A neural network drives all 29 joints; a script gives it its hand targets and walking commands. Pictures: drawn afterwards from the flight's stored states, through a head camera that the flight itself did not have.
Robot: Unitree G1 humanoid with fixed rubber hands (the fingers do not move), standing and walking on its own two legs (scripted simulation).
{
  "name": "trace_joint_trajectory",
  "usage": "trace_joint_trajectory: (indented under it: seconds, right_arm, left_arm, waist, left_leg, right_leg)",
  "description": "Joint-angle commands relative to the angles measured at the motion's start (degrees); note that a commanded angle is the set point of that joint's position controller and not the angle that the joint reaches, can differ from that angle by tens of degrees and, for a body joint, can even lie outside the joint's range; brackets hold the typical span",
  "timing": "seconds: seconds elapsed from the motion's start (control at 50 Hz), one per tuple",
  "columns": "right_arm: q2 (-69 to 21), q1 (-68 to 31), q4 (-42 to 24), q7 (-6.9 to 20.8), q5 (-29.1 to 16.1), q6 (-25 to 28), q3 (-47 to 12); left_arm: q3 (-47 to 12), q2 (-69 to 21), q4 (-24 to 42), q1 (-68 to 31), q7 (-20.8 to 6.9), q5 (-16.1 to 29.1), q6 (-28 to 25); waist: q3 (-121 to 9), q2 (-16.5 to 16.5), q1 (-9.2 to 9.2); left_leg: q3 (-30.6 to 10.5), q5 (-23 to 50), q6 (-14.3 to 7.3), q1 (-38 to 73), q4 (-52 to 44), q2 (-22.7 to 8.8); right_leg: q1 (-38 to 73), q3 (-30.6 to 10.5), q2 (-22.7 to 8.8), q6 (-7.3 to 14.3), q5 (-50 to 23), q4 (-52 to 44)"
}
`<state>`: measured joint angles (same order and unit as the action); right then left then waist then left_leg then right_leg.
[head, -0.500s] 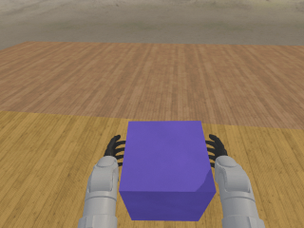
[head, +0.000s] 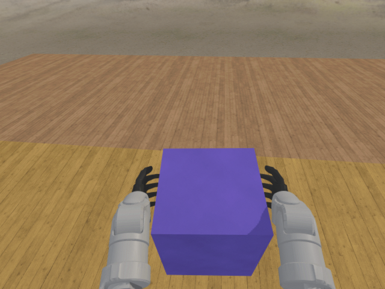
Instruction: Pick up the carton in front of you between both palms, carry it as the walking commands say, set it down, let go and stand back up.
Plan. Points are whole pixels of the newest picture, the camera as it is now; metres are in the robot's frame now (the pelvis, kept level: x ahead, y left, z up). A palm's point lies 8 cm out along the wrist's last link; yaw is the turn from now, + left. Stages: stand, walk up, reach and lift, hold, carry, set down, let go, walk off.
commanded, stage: hold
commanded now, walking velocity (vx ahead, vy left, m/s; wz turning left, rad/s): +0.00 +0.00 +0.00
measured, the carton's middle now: (208, 214) +0.30 +0.00 -0.02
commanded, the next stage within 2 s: carry in 0.14 s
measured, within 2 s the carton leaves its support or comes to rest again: neither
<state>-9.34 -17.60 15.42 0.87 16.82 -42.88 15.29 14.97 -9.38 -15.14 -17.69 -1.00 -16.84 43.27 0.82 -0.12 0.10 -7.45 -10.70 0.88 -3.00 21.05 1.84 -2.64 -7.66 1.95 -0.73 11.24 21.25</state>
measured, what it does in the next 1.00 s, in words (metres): walks ahead: right foot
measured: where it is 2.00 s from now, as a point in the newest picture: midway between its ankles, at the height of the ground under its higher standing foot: (207, 177)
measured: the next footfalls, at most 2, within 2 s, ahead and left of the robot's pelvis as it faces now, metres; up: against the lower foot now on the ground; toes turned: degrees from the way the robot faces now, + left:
right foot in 0.76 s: +0.33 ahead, -0.12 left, +0.00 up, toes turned -10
left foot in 1.20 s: +0.69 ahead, +0.06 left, +0.00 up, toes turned +10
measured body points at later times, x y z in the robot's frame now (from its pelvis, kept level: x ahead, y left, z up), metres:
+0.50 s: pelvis +0.09 -0.01 -0.01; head +0.06 -0.01 +0.44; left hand +0.38 +0.13 +0.06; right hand +0.38 -0.17 +0.06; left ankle +0.06 +0.10 -0.74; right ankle +0.01 -0.14 -0.75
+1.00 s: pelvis +0.35 -0.05 +0.00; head +0.36 -0.06 +0.45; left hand +0.63 +0.11 +0.08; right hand +0.64 -0.19 +0.08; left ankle +0.36 +0.08 -0.68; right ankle +0.29 -0.12 -0.75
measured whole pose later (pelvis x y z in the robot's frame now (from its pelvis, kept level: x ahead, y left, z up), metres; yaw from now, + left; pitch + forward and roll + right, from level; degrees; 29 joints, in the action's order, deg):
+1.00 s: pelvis +0.35 -0.05 +0.00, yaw +1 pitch +6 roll +1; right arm -7.8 -10.5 -19.4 -5.3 6.1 -70.1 6.8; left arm 6.8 -7.7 20.1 -9.7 5.3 -5.9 70.0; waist -6.3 -1.0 2.1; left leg 6.2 -15.8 -0.1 -32.6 53.4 -4.6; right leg -8.7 11.5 -0.6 3.8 15.5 18.2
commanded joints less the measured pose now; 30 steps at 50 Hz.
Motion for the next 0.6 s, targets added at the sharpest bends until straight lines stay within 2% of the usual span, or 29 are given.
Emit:
trace_joint_trajectory:
  seconds: [0.0,0.1,0.12,0.16,0.18,0.2,0.26,0.3,0.32,0.34,0.36,0.38,0.4,0.42,0.44,0.46,0.48,0.5,0.52,0.54,0.56,0.58]
  right_arm:
    - [-51.5,-28.8,-0.3,13.4,-14.7,1.3,-31.2]
    - [-51.3,-27.6,-1.2,13.3,-14.9,1.2,-31.5]
    - [-51.0,-28.8,-2.6,13.2,-15.6,1.0,-32.3]
    - [-51.2,-28.1,-4.0,12.8,-16.5,0.6,-33.2]
    - [-51.2,-28.6,-5.4,12.5,-17.4,0.2,-34.5]
    - [-51.1,-29.1,-7.1,12.2,-18.1,-0.3,-35.7]
    - [-50.2,-27.0,-12.2,11.0,-20.8,-3.1,-40.0]
    - [-48.6,-26.7,-15.8,10.0,-22.7,-6.1,-42.6]
    - [-47.6,-27.3,-17.7,9.6,-23.7,-7.9,-43.7]
    - [-46.6,-27.9,-18.9,9.2,-24.4,-9.7,-44.2]
    - [-46.1,-27.4,-20.1,8.8,-25.5,-11.7,-45.2]
    - [-46.0,-27.2,-21.5,8.6,-26.9,-13.6,-46.3]
    - [-46.8,-27.4,-23.3,8.6,-28.6,-15.4,-47.8]
    - [-47.4,-28.1,-25.0,8.7,-30.6,-17.0,-49.1]
    - [-48.0,-28.5,-26.7,8.9,-32.6,-18.1,-50.1]
    - [-48.6,-27.3,-27.8,9.0,-34.2,-19.1,-50.6]
    - [-49.2,-25.1,-28.7,9.0,-35.1,-20.0,-50.5]
    - [-49.5,-22.9,-29.5,8.9,-35.5,-20.9,-50.1]
    - [-49.7,-19.8,-29.5,8.5,-34.5,-21.5,-49.2]
    - [-48.4,-17.5,-29.9,7.9,-32.4,-21.9,-48.1]
    - [-48.2,-16.0,-31.1,7.4,-31.3,-22.7,-47.6]
    - [-47.9,-16.6,-33.7,7.0,-30.9,-23.4,-48.2]
  left_arm:
    - [-31.1,-52.0,0.1,-28.4,-13.1,14.6,-1.4]
    - [-31.3,-51.9,1.0,-27.0,-13.0,14.7,-1.3]
    - [-31.8,-51.9,1.5,-27.1,-12.9,15.4,-1.1]
    - [-33.3,-51.9,3.8,-27.7,-12.5,16.6,-0.9]
    - [-34.7,-51.9,5.5,-28.6,-12.3,17.4,-0.5]
    - [-36.1,-51.9,7.0,-29.1,-12.0,18.2,0.0]
    - [-40.5,-51.0,12.0,-27.9,-11.0,21.3,2.7]
    - [-43.6,-49.8,15.7,-28.2,-10.4,23.8,5.9]
    - [-44.7,-49.0,17.2,-28.6,-10.1,25.2,7.6]
    - [-45.4,-48.3,18.3,-29.4,-9.9,26.5,9.4]
    - [-46.0,-47.6,18.7,-28.5,-9.6,27.6,11.2]
    - [-46.4,-46.8,19.4,-26.6,-9.2,28.5,12.9]
    - [-46.6,-46.0,20.1,-24.5,-8.6,28.8,14.3]
    - [-46.7,-46.3,22.0,-23.1,-8.0,28.9,15.7]
    - [-47.1,-46.3,25.1,-23.2,-7.5,29.2,17.1]
    - [-47.8,-46.5,28.0,-23.6,-7.0,29.9,18.4]
    - [-48.5,-47.2,30.5,-23.8,-6.7,30.7,19.6]
    - [-49.1,-47.8,31.9,-22.0,-6.7,31.4,20.6]
    - [-49.7,-47.8,34.1,-22.5,-7.1,32.2,21.8]
    - [-50.5,-48.3,35.9,-23.7,-7.7,33.7,23.0]
    - [-50.8,-48.4,35.6,-23.0,-8.4,34.6,23.7]
    - [-50.9,-49.3,35.3,-21.9,-8.9,35.0,23.9]
  waist:
    - [-11.5,0.2,-0.05]
    - [-11.9,0.2,0.00]
    - [-12.2,0.0,0.03]
    - [-12.5,0.3,-0.01]
    - [-11.4,0.5,-0.16]
    - [-11.0,1.1,-0.19]
    - [-15.9,4.1,-0.36]
    - [-16.7,7.7,-0.54]
    - [-15.4,8.3,-0.49]
    - [-13.9,6.9,-0.33]
    - [-12.9,2.4,0.03]
    - [-13.2,-7.0,0.72]
    - [-13.0,-15.2,1.57]
    - [-11.4,-16.2,2.04]
    - [-11.7,-12.9,2.12]
    - [-14.2,-9.7,1.39]
    - [-17.3,-7.4,0.44]
    - [-20.9,-4.9,0.01]
    - [-22.1,2.2,-1.35]
    - [-21.3,16.1,-1.79]
    - [-19.1,18.4,-2.09]
    - [-17.5,12.1,-2.21]
  left_leg:
    - [4.2,5.0,0.2,2.7,-3.5,3.5]
    - [4.1,7.3,0.3,3.4,-3.5,3.5]
    - [2.6,-0.2,-0.7,-4.0,1.6,-6.2]
    - [0.6,-22.8,-1.4,-8.0,-0.6,-5.4]
    - [0.0,-29.0,-1.9,-10.2,-0.8,-5.6]
    - [-0.3,-28.7,-2.1,-10.8,-0.5,-6.3]
    - [-2.1,-22.3,-3.8,-8.6,-0.8,-9.2]
    - [-5.1,-26.6,-5.6,-8.4,-3.2,-11.9]
    - [-5.2,-28.4,-6.0,-10.2,-3.1,-12.4]
    - [-3.0,-26.7,-5.4,-13.6,-1.4,-11.4]
    - [1.9,-21.8,-3.8,-17.6,4.0,-8.8]
    - [8.1,-15.7,-1.7,-24.1,14.8,-5.7]
    - [12.9,-14.5,-0.2,-32.2,22.1,-3.2]
    - [14.2,-19.0,0.0,-37.7,19.8,-3.1]
    - [13.8,-20.4,-0.4,-36.9,16.9,-3.2]
    - [14.8,-17.2,-0.6,-32.0,11.7,-2.7]
    - [17.1,-10.2,-0.8,-22.5,5.4,-1.8]
    - [17.2,-5.3,-1.2,-6.9,1.4,-1.7]
    - [5.7,-7.9,-3.6,4.9,-4.1,-8.2]
    - [-9.9,9.0,-9.4,17.3,-1.5,-18.5]
    - [-15.2,26.1,-13.9,22.2,-1.7,-23.3]
    - [-14.4,30.4,-15.3,23.7,-1.4,-25.0]
  right_leg:
    - [0.3,4.3,3.5,-0.1,-4.8,-4.1]
    - [1.0,4.2,3.6,-0.3,-7.0,-4.1]
    - [-6.1,1.8,-6.3,0.5,0.2,0.9]
    - [-10.8,0.4,-5.0,1.4,22.6,-1.0]
    - [-13.2,0.4,-4.6,1.6,28.3,-0.6]
    - [-14.5,1.2,-4.6,1.6,27.0,0.9]
    - [-15.0,6.6,-3.5,1.1,15.3,8.6]
    - [-16.8,10.1,-2.2,0.8,15.8,10.4]
    - [-16.4,10.5,-2.4,0.8,16.4,8.4]
    - [-13.6,9.9,-3.4,1.0,16.1,5.6]
    - [-9.9,6.1,-6.2,1.7,16.6,1.6]
    - [-4.3,-3.1,-12.4,4.0,17.1,-2.3]
    - [2.4,-11.9,-17.4,7.6,10.8,-4.7]
    - [5.8,-15.5,-19.8,10.4,1.0,-4.5]
    - [6.5,-13.9,-19.7,11.4,-7.8,-2.8]
    - [6.1,-9.4,-18.4,10.5,-11.4,-0.4]
    - [2.8,-3.1,-16.1,8.3,-9.7,2.7]
    - [-6.0,4.1,-12.8,5.6,-6.6,7.5]
    - [-15.8,12.5,-8.0,2.4,-7.3,18.8]
    - [-33.5,16.8,-4.2,-0.3,0.3,30.4]
    - [-44.3,15.0,-2.5,0.3,19.8,33.3]
    - [-48.0,12.6,-4.2,0.9,25.3,33.8]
